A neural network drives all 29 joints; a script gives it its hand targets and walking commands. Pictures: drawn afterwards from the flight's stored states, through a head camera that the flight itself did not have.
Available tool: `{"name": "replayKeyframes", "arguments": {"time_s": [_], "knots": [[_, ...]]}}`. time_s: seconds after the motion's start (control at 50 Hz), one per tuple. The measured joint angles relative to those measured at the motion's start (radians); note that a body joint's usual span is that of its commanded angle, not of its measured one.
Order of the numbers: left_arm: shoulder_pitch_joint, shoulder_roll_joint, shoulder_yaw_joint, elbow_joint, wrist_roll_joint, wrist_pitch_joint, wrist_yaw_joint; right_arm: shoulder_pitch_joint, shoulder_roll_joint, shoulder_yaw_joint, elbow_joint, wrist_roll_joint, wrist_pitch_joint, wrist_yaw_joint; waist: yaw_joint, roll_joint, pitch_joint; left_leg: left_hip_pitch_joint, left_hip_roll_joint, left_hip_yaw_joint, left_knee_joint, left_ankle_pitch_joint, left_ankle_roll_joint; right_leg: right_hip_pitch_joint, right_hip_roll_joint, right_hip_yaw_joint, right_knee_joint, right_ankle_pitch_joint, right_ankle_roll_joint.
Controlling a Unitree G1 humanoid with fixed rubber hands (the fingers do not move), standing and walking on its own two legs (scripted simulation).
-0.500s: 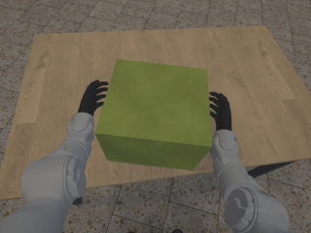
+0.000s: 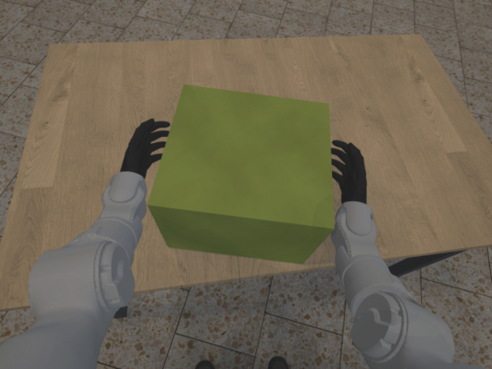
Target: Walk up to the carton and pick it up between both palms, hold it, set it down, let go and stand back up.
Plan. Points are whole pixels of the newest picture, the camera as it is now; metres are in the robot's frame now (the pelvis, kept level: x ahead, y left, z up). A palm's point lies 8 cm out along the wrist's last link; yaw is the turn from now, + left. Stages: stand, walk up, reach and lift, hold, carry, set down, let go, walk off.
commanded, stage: set down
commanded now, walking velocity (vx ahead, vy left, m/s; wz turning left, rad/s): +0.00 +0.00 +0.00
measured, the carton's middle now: (245, 177) +0.47 -0.02 -0.05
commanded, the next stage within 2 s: none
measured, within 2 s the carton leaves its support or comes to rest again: neither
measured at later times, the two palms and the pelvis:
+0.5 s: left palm (136, 165) +0.47 +0.17 +0.01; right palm (350, 193) +0.39 -0.18 +0.01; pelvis +0.00 +0.00 -0.01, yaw +0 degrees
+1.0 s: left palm (136, 165) +0.47 +0.17 +0.00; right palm (350, 194) +0.39 -0.18 +0.00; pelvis -0.01 +0.00 -0.02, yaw +1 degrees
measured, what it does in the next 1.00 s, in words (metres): stands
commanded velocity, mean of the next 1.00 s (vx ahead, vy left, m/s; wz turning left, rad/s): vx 0.00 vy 0.00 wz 0.00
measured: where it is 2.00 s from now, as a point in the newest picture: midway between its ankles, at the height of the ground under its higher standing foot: outside the picture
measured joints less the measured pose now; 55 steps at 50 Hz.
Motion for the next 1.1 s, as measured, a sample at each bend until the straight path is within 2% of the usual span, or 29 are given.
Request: {"name": "replayKeyframes", "arguments": {"time_s": [0.36, 0.62, 1.0, 1.06, 1.1], "knots": [[-0.011, 0.003, 0.048, -0.033, 0.043, 0.025, -0.013, -0.014, 0.014, -0.039, -0.026, -0.024, 0.011, 0.01, -0.009, -0.002, 0.0, -0.041, -0.003, -0.007, 0.046, -0.015, 0.003, -0.042, -0.006, -0.007, 0.055, -0.022, 0.001], [-0.028, 0.021, 0.065, -0.015, 0.062, 0.02, -0.022, -0.03, 0.01, -0.046, -0.008, -0.029, 0.003, 0.023, -0.02, 0.003, -0.008, -0.078, -0.001, -0.015, 0.091, -0.033, 0.002, -0.077, -0.006, -0.013, 0.1, -0.042, -0.001], [-0.062, 0.047, 0.049, 0.013, 0.036, 0.025, -0.027, -0.074, -0.007, -0.038, 0.03, -0.03, 0.017, 0.021, -0.036, 0.004, -0.017, -0.134, -0.004, -0.014, 0.137, -0.043, 0.005, -0.14, -0.013, -0.01, 0.161, -0.06, 0.001], [-0.072, 0.059, 0.015, 0.034, 0.016, 0.02, -0.024, -0.092, -0.033, -0.002, 0.086, 0.0, 0.009, 0.014, -0.04, 0.006, -0.028, -0.151, -0.002, -0.013, 0.144, -0.045, 0.004, -0.157, -0.011, -0.007, 0.166, -0.06, 0.0], [-0.083, 0.07, -0.075, 0.066, -0.045, 0.027, -0.008, -0.114, -0.076, 0.098, 0.182, 0.083, 0.014, 0.003, -0.044, 0.012, -0.044, -0.174, 0.003, -0.012, 0.158, -0.051, 0.003, -0.178, -0.006, -0.005, 0.173, -0.06, -0.001]]}}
